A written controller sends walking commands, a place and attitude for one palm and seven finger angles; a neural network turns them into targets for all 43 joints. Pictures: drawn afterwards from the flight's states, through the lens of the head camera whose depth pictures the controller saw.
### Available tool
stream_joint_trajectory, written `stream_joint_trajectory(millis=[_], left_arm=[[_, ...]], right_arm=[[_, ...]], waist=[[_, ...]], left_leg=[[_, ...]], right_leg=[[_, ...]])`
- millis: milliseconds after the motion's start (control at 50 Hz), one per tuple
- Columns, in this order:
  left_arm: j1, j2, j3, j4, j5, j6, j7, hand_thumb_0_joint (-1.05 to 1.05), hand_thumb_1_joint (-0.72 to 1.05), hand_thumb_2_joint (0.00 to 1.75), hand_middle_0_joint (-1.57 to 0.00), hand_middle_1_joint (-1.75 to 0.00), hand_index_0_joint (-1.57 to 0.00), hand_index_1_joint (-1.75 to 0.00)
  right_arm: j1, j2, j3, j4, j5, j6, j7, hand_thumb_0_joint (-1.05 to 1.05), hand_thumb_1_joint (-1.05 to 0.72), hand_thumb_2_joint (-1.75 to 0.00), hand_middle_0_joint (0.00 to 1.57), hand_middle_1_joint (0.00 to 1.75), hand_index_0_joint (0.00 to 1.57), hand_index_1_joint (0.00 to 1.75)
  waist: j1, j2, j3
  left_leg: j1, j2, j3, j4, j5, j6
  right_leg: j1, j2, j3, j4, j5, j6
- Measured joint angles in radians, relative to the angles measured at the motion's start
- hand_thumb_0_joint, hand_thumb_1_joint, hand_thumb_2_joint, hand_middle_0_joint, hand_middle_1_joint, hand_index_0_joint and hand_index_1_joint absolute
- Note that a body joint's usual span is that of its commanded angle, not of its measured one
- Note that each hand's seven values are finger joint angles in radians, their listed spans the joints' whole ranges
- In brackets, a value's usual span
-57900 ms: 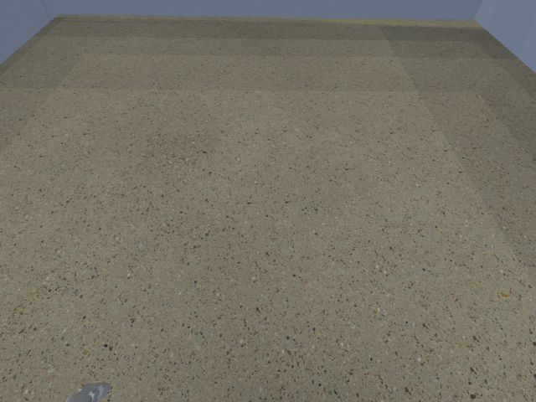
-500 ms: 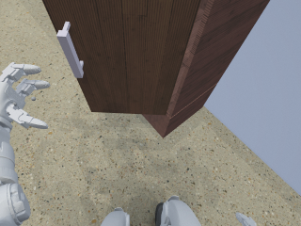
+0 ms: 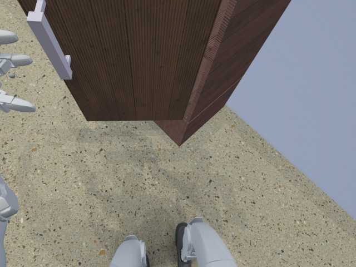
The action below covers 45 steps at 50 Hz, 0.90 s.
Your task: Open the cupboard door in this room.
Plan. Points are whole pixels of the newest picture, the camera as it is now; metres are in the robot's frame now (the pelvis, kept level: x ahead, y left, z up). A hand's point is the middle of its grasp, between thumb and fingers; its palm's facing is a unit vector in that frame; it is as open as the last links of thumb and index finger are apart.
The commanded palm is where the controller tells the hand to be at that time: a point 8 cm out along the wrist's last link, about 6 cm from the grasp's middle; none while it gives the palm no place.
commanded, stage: move the hooked fingers beside the handle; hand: left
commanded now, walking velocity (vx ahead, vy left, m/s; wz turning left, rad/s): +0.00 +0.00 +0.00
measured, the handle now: (55, 43) +0.58 +0.23 +0.06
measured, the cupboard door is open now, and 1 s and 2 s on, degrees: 50 50 49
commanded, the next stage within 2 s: slide the fingers in behind the handle in 1.14 s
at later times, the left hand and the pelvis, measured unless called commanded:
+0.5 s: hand (19, 49) +0.55 +0.29 +0.06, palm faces -0.02 -1.00 -0.02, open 13.9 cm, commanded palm +0.53 +0.32 +0.07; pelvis +0.01 +0.01 -0.01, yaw -2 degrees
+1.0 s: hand (18, 57) +0.53 +0.29 +0.07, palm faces -0.02 -1.00 -0.02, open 13.9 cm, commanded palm +0.52 +0.32 +0.06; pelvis +0.03 +0.01 +0.00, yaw -1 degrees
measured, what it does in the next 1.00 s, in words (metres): stands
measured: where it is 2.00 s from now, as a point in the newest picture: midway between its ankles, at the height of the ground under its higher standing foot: outside the picture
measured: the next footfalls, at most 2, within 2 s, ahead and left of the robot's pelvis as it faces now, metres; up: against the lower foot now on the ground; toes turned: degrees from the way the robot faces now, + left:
none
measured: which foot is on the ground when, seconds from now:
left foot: down 0.00-1.00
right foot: down 0.00-1.00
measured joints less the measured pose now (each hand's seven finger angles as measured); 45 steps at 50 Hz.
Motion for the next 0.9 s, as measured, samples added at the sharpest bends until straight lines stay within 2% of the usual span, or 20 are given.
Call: stream_joint_trajectory(millis=[360, 440, 540, 660, 800, 900], left_arm=[[-0.199, 0.122, -0.008, 0.081, 0.076, 0.054, 0.028, -0.01, -0.50, 0.30, -0.30, -1.20, -0.30, -1.20], [-0.199, 0.139, 0.006, 0.063, 0.089, 0.060, 0.037, -0.01, -0.49, 0.30, -0.30, -1.20, -0.30, -1.20], [-0.119, 0.116, 0.040, 0.001, 0.065, 0.063, 0.026, -0.01, -0.49, 0.30, -0.30, -1.20, -0.30, -1.20], [-0.050, 0.075, 0.048, -0.037, 0.047, 0.058, 0.030, -0.01, -0.49, 0.30, -0.30, -1.20, -0.30, -1.20], [-0.020, 0.015, -0.011, -0.068, 0.015, 0.040, 0.028, -0.01, -0.49, 0.30, -0.30, -1.20, -0.30, -1.20], [-0.022, 0.001, -0.022, -0.040, 0.026, 0.037, 0.042, -0.01, -0.50, 0.30, -0.30, -1.20, -0.30, -1.20]], right_arm=[[0.024, -0.002, 0.025, -0.011, -0.016, 0.049, 0.006, 0.00, -0.91, -0.90, 0.20, 0.30, 0.20, 0.30], [0.034, 0.005, 0.024, -0.021, -0.022, 0.057, 0.012, 0.00, -0.91, -0.90, 0.20, 0.30, 0.20, 0.30], [0.055, 0.016, 0.018, -0.028, -0.021, 0.068, 0.027, 0.00, -0.91, -0.90, 0.20, 0.30, 0.20, 0.30], [0.065, 0.020, 0.013, -0.024, -0.019, 0.071, 0.039, 0.00, -0.91, -0.90, 0.21, 0.30, 0.20, 0.30], [0.045, 0.019, -0.002, -0.010, -0.015, 0.076, 0.041, 0.00, -0.91, -0.90, 0.20, 0.30, 0.20, 0.30], [0.018, 0.013, -0.008, -0.022, -0.017, 0.071, 0.034, 0.00, -0.91, -0.90, 0.20, 0.30, 0.20, 0.30]], waist=[[-0.070, 0.019, 0.011], [-0.082, 0.024, 0.012], [-0.070, 0.025, 0.008], [-0.048, 0.024, 0.000], [-0.018, 0.019, -0.011], [-0.018, 0.019, -0.017]], left_leg=[[-0.102, 0.007, -0.025, 0.048, -0.022, 0.007], [-0.113, 0.011, -0.023, 0.050, -0.026, 0.007], [-0.088, 0.017, -0.013, 0.027, -0.024, 0.006], [-0.048, 0.016, -0.016, 0.003, -0.027, 0.006], [0.001, 0.009, -0.029, -0.019, -0.023, -0.001], [0.013, 0.005, -0.033, -0.020, -0.026, -0.001]], right_leg=[[-0.079, 0.004, -0.023, 0.011, -0.007, 0.010], [-0.090, 0.009, -0.021, 0.007, -0.007, 0.012], [-0.070, 0.020, -0.007, -0.016, -0.003, 0.015], [-0.031, 0.024, -0.006, -0.037, -0.007, 0.016], [0.020, 0.021, -0.010, -0.056, -0.014, 0.017], [0.030, 0.019, -0.011, -0.051, -0.019, 0.016]])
